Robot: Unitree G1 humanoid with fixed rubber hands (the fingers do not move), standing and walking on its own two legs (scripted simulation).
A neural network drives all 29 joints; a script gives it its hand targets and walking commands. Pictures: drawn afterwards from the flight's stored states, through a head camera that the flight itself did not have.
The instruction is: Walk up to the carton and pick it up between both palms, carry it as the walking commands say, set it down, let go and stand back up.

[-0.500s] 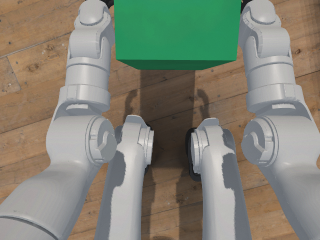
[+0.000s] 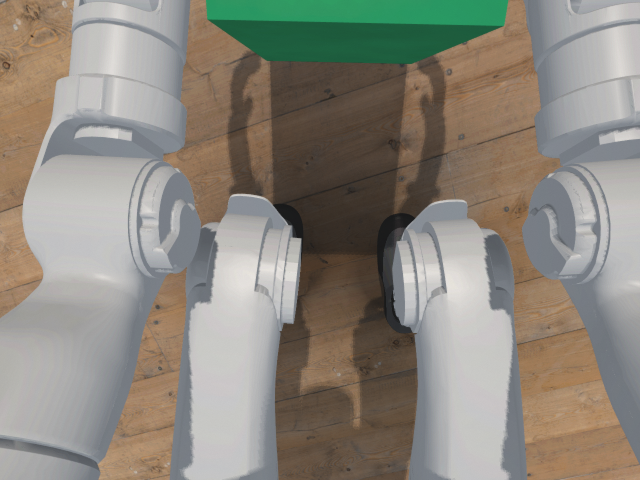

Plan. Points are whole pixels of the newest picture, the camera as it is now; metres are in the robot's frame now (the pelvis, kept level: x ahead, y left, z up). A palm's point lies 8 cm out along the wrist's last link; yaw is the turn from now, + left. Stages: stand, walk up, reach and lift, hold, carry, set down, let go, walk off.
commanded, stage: set down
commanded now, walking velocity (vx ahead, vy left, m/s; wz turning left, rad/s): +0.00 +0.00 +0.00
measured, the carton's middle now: out of the picture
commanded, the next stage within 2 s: none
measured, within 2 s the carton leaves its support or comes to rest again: rests again in 0.40 s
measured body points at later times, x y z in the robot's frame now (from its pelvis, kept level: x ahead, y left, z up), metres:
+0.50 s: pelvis +0.00 +0.00 -0.01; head +0.38 +0.01 +0.21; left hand +0.58 +0.16 -0.18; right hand +0.58 -0.13 -0.19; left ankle +0.12 +0.11 -0.36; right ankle +0.11 -0.11 -0.36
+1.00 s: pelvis +0.00 +0.00 -0.02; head +0.38 +0.01 +0.21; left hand +0.58 +0.16 -0.19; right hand +0.58 -0.13 -0.19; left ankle +0.12 +0.11 -0.36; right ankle +0.11 -0.11 -0.36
